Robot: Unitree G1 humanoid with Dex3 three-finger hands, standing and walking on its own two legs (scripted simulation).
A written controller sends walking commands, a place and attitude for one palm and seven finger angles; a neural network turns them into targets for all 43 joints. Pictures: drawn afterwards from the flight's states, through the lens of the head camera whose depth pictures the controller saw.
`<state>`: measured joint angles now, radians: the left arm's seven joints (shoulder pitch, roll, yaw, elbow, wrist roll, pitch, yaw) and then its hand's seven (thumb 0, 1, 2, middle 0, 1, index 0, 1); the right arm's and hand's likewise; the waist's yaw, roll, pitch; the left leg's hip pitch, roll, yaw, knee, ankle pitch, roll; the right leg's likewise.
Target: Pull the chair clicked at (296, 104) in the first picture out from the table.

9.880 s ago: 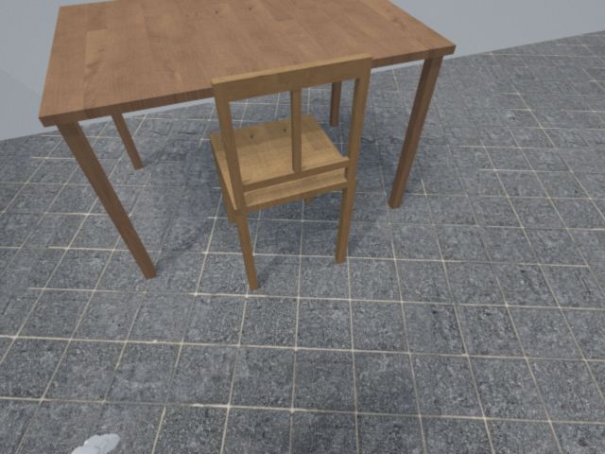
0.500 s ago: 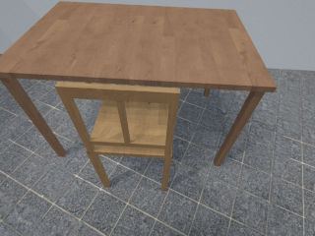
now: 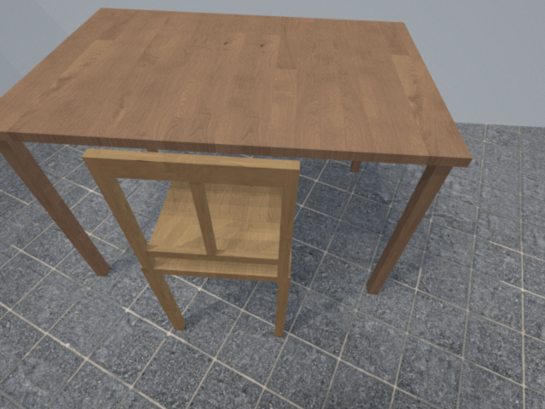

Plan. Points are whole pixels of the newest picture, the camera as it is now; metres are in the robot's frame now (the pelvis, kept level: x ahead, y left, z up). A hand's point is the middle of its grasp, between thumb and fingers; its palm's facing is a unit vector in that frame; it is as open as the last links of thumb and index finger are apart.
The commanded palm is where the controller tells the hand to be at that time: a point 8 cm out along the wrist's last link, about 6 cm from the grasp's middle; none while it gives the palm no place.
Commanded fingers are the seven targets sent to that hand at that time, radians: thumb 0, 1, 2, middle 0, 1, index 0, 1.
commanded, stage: look again from close up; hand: left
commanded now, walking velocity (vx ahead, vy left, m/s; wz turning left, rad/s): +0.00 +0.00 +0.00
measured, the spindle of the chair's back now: (204, 220) +0.50 +0.18 -0.10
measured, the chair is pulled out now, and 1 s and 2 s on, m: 0.00 0.00 0.00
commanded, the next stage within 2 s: shuffle to correct the standing spot in 0.60 s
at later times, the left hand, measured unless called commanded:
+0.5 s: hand out of the picture -0.02 +0.15 -0.18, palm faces +0.04 -0.99 -0.17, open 7.4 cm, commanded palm none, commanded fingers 0.00 0.90 0.90 -0.20 -0.30 -0.20 -0.30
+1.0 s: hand out of the picture -0.02 +0.15 -0.19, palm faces +0.08 -0.98 -0.15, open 7.4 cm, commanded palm none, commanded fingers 0.00 0.90 0.90 -0.20 -0.30 -0.20 -0.30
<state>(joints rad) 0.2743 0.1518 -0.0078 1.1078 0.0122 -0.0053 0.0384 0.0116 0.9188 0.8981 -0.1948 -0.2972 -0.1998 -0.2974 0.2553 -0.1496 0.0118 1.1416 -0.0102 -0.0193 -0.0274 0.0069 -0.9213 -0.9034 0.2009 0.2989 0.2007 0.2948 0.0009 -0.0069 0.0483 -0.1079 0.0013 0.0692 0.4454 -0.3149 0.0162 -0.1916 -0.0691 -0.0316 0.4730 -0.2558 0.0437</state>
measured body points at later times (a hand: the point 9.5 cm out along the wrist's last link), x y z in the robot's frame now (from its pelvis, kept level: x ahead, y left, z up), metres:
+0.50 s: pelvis +0.00 -0.01 +0.00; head +0.01 -0.01 +0.45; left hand -0.02 +0.20 -0.16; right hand -0.01 -0.23 -0.16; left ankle -0.05 +0.10 -0.74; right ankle +0.00 -0.15 -0.74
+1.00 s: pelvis +0.02 -0.01 -0.01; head +0.03 +0.00 +0.44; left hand -0.02 +0.20 -0.17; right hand -0.02 -0.22 -0.17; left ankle -0.05 +0.10 -0.74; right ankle +0.00 -0.15 -0.74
